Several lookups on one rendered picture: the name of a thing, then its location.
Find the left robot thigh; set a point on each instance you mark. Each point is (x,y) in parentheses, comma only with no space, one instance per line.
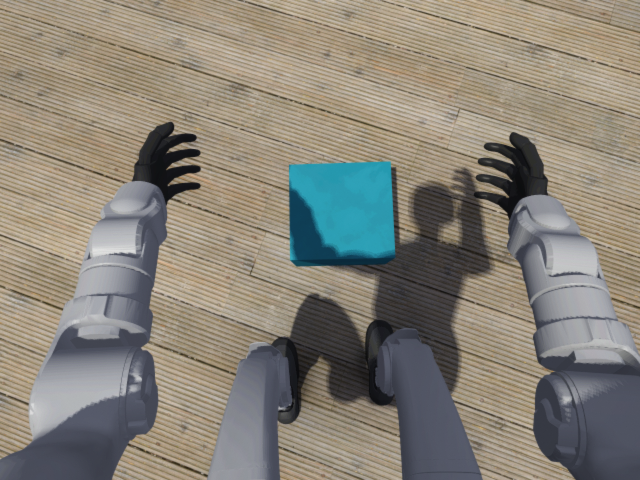
(247,442)

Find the robot left hand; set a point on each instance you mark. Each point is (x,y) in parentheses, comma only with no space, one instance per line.
(154,160)

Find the carton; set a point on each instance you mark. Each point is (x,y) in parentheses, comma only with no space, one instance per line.
(341,214)

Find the robot left forearm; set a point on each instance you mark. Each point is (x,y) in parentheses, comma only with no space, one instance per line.
(110,307)

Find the robot thigh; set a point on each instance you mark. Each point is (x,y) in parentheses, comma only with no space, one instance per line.
(247,442)
(434,444)

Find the robot right hand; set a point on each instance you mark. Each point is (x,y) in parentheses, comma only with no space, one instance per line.
(527,174)

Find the robot right forearm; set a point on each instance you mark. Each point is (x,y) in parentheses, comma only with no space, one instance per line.
(577,327)

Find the robot right upper arm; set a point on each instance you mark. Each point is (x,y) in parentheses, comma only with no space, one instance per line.
(590,423)

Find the right robot thigh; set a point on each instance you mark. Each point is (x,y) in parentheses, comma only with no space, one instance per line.
(434,444)

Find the robot left upper arm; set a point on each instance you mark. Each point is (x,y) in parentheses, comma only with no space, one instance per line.
(89,404)

